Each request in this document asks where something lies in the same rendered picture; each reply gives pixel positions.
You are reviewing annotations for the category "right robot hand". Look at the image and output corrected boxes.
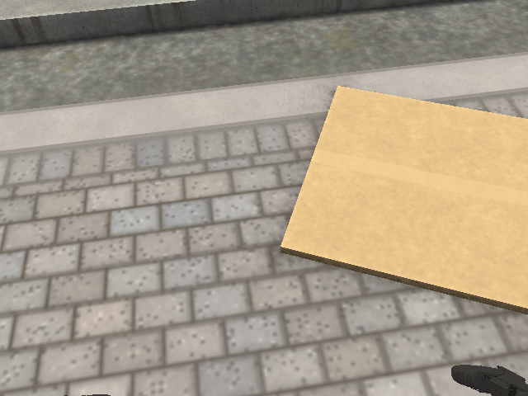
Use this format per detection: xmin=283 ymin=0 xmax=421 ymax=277
xmin=451 ymin=365 xmax=528 ymax=396

